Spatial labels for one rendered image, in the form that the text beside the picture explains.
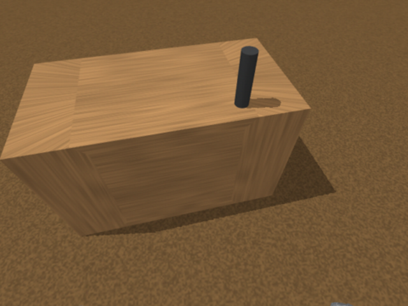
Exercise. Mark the can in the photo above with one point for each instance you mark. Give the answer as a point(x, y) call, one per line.
point(246, 71)

